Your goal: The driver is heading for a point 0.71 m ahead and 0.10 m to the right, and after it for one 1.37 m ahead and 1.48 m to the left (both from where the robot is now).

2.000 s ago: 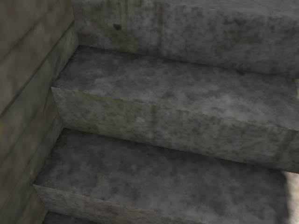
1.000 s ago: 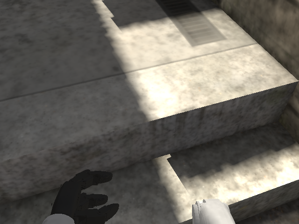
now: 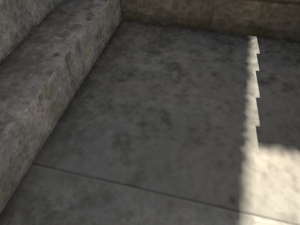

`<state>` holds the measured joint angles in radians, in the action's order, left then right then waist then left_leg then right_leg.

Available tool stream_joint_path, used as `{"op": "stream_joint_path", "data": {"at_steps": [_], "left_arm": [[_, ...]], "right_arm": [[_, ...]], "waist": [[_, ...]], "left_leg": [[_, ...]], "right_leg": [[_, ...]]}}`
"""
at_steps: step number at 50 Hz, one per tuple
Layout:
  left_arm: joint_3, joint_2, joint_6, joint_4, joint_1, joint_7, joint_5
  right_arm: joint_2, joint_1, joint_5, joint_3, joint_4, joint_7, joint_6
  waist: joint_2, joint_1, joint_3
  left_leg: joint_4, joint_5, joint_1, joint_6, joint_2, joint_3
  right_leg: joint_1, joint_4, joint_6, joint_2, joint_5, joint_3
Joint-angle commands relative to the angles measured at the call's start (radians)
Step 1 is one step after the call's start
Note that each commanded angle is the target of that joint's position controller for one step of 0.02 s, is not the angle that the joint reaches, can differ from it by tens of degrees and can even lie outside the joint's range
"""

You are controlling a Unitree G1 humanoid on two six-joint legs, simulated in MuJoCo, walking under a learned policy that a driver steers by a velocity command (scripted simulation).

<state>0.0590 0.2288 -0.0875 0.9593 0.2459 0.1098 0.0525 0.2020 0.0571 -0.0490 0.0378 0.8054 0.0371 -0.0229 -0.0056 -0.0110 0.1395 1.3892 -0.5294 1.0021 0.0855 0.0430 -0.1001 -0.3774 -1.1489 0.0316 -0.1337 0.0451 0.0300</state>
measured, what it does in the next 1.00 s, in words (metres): climbs: right foot 0.20 m higher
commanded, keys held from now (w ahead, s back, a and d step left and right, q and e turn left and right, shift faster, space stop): q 0.14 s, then w+q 0.04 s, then w+e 0.72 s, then w+q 0.10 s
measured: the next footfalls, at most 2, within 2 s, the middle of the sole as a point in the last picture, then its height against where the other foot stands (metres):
right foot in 0.66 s outside the picture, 0.20 m higher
left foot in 1.30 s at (179, 135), level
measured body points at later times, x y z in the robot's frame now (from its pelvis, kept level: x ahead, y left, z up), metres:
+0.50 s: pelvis +0.13 -0.04 +0.14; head +0.12 -0.06 +0.59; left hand +0.19 +0.19 +0.01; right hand +0.18 -0.25 -0.02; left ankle +0.09 +0.08 -0.59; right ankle +0.15 -0.18 -0.22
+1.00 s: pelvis +0.37 -0.17 +0.32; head +0.35 -0.19 +0.77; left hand +0.40 +0.07 +0.19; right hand +0.52 -0.43 +0.22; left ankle +0.47 +0.00 -0.21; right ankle +0.31 -0.22 -0.39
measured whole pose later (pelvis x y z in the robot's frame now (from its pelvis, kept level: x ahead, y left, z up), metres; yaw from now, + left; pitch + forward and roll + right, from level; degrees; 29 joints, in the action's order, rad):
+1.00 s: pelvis +0.37 -0.17 +0.32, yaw -8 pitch +6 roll +2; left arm 0.00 0.20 -0.13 1.00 0.42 0.05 0.05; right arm 0.25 0.08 -0.05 -0.01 0.86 0.04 0.10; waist 0.00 0.02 0.16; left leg 1.63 0.02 1.08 0.05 -0.02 0.11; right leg -0.40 -0.77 0.11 0.13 0.45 0.11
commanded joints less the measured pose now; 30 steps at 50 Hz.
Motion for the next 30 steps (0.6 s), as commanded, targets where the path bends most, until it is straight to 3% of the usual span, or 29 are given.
{"op": "stream_joint_path", "data": {"at_steps": [1,2,3,4,5,6,7,8,9,10,11,13,16,17,18,19,20,21,22,23,24,25,26,27,28,29,30], "left_arm": [[0.029,0.033,-0.017,-0.099,-0.070,-0.010,-0.041],[-0.001,-0.005,-0.025,-0.081,-0.017,-0.021,-0.026],[-0.016,-0.023,-0.012,-0.065,0.010,-0.024,-0.024],[-0.011,0.017,-0.001,-0.028,0.048,-0.036,-0.038],[0.003,0.078,0.007,-0.030,0.038,-0.052,-0.030],[0.008,0.110,0.012,-0.039,-0.009,-0.065,-0.025],[0.005,0.108,0.022,-0.091,-0.115,-0.072,-0.020],[-0.007,0.090,0.031,-0.104,-0.129,-0.070,-0.022],[-0.003,0.091,0.027,-0.092,-0.091,-0.068,-0.009],[-0.008,0.100,0.027,-0.074,-0.050,-0.064,0.000],[-0.014,0.107,0.037,-0.061,-0.037,-0.062,0.013],[-0.014,0.133,0.054,-0.057,-0.036,-0.082,0.010],[-0.028,0.107,0.037,-0.079,-0.058,-0.093,-0.002],[-0.064,-0.069,0.021,-0.186,-0.231,-0.121,-0.015],[-0.081,-0.092,0.020,-0.226,-0.295,-0.129,-0.016],[-0.070,0.043,0.032,-0.123,-0.080,-0.097,0.001],[-0.058,0.070,0.035,-0.113,-0.048,-0.082,0.002],[-0.061,0.087,0.041,-0.117,-0.079,-0.085,-0.002],[-0.068,0.076,0.037,-0.135,-0.098,-0.089,-0.002],[-0.084,0.039,0.032,-0.164,-0.139,-0.092,-0.003],[-0.095,0.029,0.035,-0.188,-0.155,-0.093,-0.002],[-0.105,0.006,0.041,-0.200,-0.187,-0.085,0.002],[-0.111,0.011,0.052,-0.240,-0.253,-0.080,0.018],[-0.114,0.016,0.063,-0.278,-0.322,-0.079,0.016],[-0.113,0.051,0.083,-0.306,-0.381,-0.064,0.012],[-0.113,0.081,0.108,-0.353,-0.507,-0.047,0.015],[-0.123,0.007,0.107,-0.315,-0.388,-0.025,0.008]], "right_arm": [[0.293,0.216,0.017,-0.100,0.084,0.014,0.027],[0.235,0.081,0.051,-0.085,0.076,0.028,0.043],[0.119,-0.043,0.047,-0.051,0.064,0.044,0.047],[0.044,-0.094,0.013,-0.033,0.042,0.049,0.046],[0.039,-0.105,0.002,-0.031,0.018,0.052,0.060],[0.053,-0.118,0.012,-0.035,-0.006,0.044,0.076],[0.100,-0.085,0.000,-0.056,-0.021,0.037,0.090],[0.112,-0.043,-0.022,-0.058,-0.015,0.020,0.085],[0.114,-0.014,-0.026,-0.060,-0.027,0.016,0.101],[0.119,0.026,-0.026,-0.063,-0.016,0.016,0.104],[0.142,0.120,-0.014,-0.071,0.018,0.019,0.105],[0.142,0.265,0.001,-0.066,0.065,0.036,0.116],[0.136,0.301,0.005,-0.057,0.093,0.029,0.123],[0.118,0.356,0.053,-0.102,0.156,-0.059,0.137],[0.135,0.383,0.046,-0.103,0.182,-0.082,0.154],[0.107,0.341,-0.013,-0.052,0.131,-0.012,0.131],[0.092,0.320,-0.031,-0.056,0.136,0.017,0.125],[0.081,0.292,-0.030,-0.043,0.122,0.021,0.118],[0.070,0.320,-0.027,-0.033,0.139,0.014,0.117],[0.080,0.363,-0.033,-0.034,0.176,0.014,0.121],[0.089,0.395,-0.049,-0.033,0.208,0.020,0.121],[0.090,0.382,-0.064,-0.032,0.221,0.027,0.121],[0.095,0.369,-0.078,-0.028,0.221,0.037,0.129],[0.088,0.369,-0.087,-0.028,0.229,0.040,0.133],[0.151,0.219,-0.058,-0.044,0.171,0.066,0.125],[0.183,0.254,-0.027,-0.052,0.182,0.079,0.120],[0.188,0.261,-0.009,-0.047,0.171,0.083,0.132]], "waist": [[0.255,-0.038,0.089],[0.152,0.039,0.038],[0.039,0.107,0.027],[-0.041,0.117,0.007],[-0.069,0.122,0.006],[-0.046,0.118,0.036],[-0.016,0.107,0.038],[0.060,0.084,0.067],[0.103,0.086,0.023],[0.110,0.068,0.008],[0.123,0.022,-0.013],[0.135,-0.034,-0.048],[0.098,-0.076,-0.056],[-0.091,-0.070,-0.136],[-0.049,-0.087,-0.155],[0.271,-0.086,-0.038],[0.249,-0.076,-0.077],[0.177,-0.073,-0.108],[0.083,-0.083,-0.092],[0.070,-0.082,-0.108],[0.037,-0.070,-0.110],[0.033,-0.057,-0.125],[0.026,-0.043,-0.114],[0.060,-0.039,-0.113],[0.044,0.039,-0.096],[0.096,0.015,-0.110],[0.191,0.044,-0.127]], "left_leg": [[-0.911,0.061,-0.570,-0.039,-0.164,0.791],[-0.867,0.060,-0.441,-0.004,-0.128,0.735],[-0.883,0.049,-0.351,0.020,-0.079,0.623],[-0.919,0.090,-0.320,0.013,-0.069,0.555],[-0.926,0.212,-0.329,0.015,-0.077,0.507],[-0.921,0.280,-0.347,-0.005,-0.068,0.432],[-0.957,0.274,-0.385,-0.031,-0.072,0.401],[-0.964,0.260,-0.359,-0.003,-0.044,0.331],[-0.999,0.254,-0.305,0.020,-0.029,0.297],[-1.015,0.213,-0.289,0.078,-0.037,0.307],[-1.016,0.163,-0.383,0.154,-0.083,0.385],[-1.002,0.002,-0.618,0.207,-0.183,0.539],[-1.021,0.019,-0.792,0.214,-0.221,0.548],[-1.054,0.002,-0.843,0.181,-0.254,0.527],[-1.080,-0.017,-0.868,0.182,-0.274,0.549],[-1.045,-0.001,-0.923,0.226,-0.273,0.562],[-1.072,0.030,-0.897,0.252,-0.284,0.542],[-1.087,0.066,-0.923,0.275,-0.330,0.595],[-1.085,0.122,-0.997,0.281,-0.349,0.582],[-1.098,0.166,-1.046,0.269,-0.376,0.544],[-1.095,0.189,-1.064,0.240,-0.383,0.510],[-1.125,0.175,-1.020,0.222,-0.363,0.438],[-1.165,0.116,-0.955,0.195,-0.333,0.371],[-1.198,0.111,-0.861,0.170,-0.309,0.314],[-1.323,0.136,-0.593,0.144,-0.309,0.218],[-1.444,0.089,-0.383,0.169,-0.321,0.236],[-1.476,0.174,-0.376,0.157,-0.373,0.227]], "right_leg": [[-0.574,-0.766,0.083,0.242,-0.137,0.340],[-0.571,-0.845,0.097,0.232,-0.127,0.306],[-0.547,-0.835,0.117,0.190,-0.107,0.267],[-0.549,-0.766,0.112,0.162,-0.157,0.265],[-0.544,-0.660,0.062,0.132,-0.134,0.231],[-0.523,-0.583,0.018,0.114,-0.103,0.204],[-0.512,-0.546,-0.012,0.108,0.019,0.142],[-0.461,-0.611,-0.027,0.116,0.024,0.083],[-0.402,-0.652,-0.037,0.118,0.043,0.042],[-0.411,-0.736,-0.048,0.141,0.066,0.028],[-0.537,-0.873,-0.062,0.161,0.130,0.033],[-0.807,-1.049,-0.067,0.172,0.207,0.108],[-0.935,-1.039,-0.033,0.158,0.189,0.098],[-0.973,-0.976,-0.011,0.146,0.193,-0.039],[-1.038,-1.023,-0.005,0.136,0.216,-0.044],[-1.062,-1.027,0.017,0.135,0.214,0.139],[-1.093,-1.185,0.035,0.158,0.256,0.127],[-1.175,-1.291,0.039,0.161,0.307,0.156],[-1.241,-1.308,0.051,0.163,0.318,0.176],[-1.313,-1.322,0.085,0.151,0.349,0.185],[-1.345,-1.294,0.102,0.128,0.288,0.190],[-1.337,-1.232,0.129,0.108,0.281,0.149],[-1.254,-1.018,0.133,0.058,0.250,0.085],[-1.183,-0.884,0.139,0.019,0.264,0.050],[-0.817,-0.550,0.139,0.018,0.523,-0.024],[-0.583,-0.431,0.122,0.056,0.711,-0.095],[-0.457,-0.535,0.093,0.086,0.659,-0.125]]}}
